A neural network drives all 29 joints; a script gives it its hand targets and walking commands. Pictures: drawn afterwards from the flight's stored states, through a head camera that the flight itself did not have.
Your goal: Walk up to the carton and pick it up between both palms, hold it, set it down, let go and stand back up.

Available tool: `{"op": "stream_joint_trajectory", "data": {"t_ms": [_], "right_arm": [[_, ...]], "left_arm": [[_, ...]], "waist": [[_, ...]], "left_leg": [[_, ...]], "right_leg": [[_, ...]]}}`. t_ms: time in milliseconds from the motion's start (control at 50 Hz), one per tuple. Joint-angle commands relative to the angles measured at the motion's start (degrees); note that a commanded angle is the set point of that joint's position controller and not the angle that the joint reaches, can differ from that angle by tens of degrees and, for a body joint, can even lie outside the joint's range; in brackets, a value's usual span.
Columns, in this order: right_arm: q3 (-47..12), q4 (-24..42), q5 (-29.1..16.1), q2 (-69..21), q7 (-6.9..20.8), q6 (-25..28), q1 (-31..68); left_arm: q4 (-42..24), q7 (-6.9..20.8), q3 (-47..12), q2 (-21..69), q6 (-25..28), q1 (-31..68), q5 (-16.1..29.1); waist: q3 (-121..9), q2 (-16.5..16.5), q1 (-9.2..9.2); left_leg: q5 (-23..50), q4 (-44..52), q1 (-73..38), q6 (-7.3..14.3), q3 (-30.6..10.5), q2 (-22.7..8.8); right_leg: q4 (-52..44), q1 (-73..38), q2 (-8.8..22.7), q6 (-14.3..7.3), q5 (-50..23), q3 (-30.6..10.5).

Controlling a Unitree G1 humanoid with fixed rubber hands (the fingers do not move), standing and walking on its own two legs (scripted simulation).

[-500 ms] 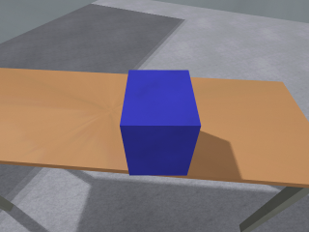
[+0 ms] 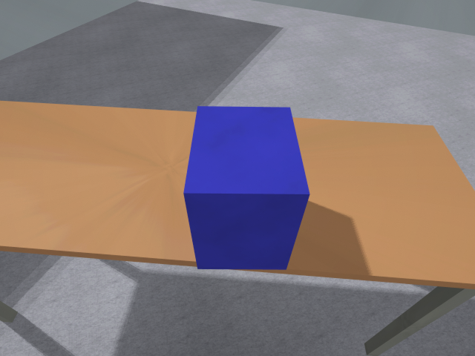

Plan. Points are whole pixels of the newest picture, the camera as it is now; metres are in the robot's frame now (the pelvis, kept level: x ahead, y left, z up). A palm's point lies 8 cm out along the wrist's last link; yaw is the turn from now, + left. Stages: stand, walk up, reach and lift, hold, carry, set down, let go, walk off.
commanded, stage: stand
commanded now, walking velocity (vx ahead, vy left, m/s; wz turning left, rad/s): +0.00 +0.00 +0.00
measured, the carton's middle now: (242, 189) +0.42 +0.01 +0.05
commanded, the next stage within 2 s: none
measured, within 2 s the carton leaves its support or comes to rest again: neither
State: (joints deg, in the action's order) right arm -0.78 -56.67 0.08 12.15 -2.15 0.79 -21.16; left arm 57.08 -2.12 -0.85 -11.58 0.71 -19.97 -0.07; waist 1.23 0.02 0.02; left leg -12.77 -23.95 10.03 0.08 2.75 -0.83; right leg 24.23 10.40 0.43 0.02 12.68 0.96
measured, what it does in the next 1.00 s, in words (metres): stands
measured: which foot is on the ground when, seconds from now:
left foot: down 0.00-1.00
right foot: down 0.00-1.00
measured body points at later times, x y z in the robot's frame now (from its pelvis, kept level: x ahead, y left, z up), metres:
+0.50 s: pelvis +0.00 +0.00 +0.00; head +0.01 +0.01 +0.45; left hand +0.00 +0.24 -0.15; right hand +0.00 -0.24 -0.15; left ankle +0.00 +0.12 -0.74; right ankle +0.00 -0.12 -0.74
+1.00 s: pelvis +0.01 +0.01 +0.00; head +0.01 +0.01 +0.45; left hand +0.00 +0.25 -0.15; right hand +0.00 -0.23 -0.15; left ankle +0.00 +0.12 -0.74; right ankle +0.00 -0.12 -0.74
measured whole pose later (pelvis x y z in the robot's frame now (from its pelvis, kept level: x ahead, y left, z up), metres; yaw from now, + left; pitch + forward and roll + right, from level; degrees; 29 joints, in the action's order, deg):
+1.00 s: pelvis +0.01 +0.01 +0.00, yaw +0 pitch -1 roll +0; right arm -0.7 -58.1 -0.1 11.0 -2.4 1.0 -20.9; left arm 59.6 -2.5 -1.1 -10.8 0.7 -19.8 -0.1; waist 1.3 0.3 0.1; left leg -12.9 -23.2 9.3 0.8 3.1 0.0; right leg 23.7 9.8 1.3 0.8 12.8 0.6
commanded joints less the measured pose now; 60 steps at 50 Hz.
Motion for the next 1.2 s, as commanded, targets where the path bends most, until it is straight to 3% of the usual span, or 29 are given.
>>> {"op": "stream_joint_trajectory", "data": {"t_ms": [0, 1180], "right_arm": [[1.26, 1.25, -0.01, 5.81, -0.31, 0.51, -4.11], [1.24, -0.56, -0.19, 4.39, -0.57, 0.67, -4.12]], "left_arm": [[-1.25, -0.30, 1.26, -6.30, 0.49, -3.86, 0.00], [1.86, -0.71, 0.66, -4.95, 0.42, -4.11, -0.02]], "waist": [[3.19, 0.13, 0.03], [3.27, 0.17, 0.04]], "left_leg": [[2.30, 4.74, 1.57, 0.67, -5.82, -5.48], [3.95, 5.68, 0.85, 0.77, -5.80, -5.46]], "right_leg": [[-4.88, 2.17, 5.30, -0.65, -3.10, -5.31], [-4.60, 1.25, 5.77, -0.20, -4.73, -4.71]]}}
